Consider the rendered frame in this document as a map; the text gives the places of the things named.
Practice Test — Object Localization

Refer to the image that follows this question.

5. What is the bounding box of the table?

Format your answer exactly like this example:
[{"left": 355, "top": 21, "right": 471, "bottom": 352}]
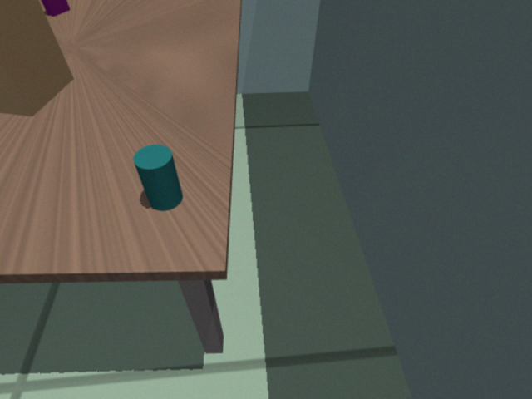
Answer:
[{"left": 0, "top": 0, "right": 242, "bottom": 353}]

